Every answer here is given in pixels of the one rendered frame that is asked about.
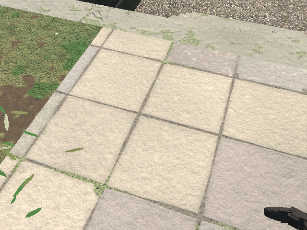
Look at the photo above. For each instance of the robot right hand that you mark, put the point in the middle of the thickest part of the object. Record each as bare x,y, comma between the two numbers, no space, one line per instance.
293,216

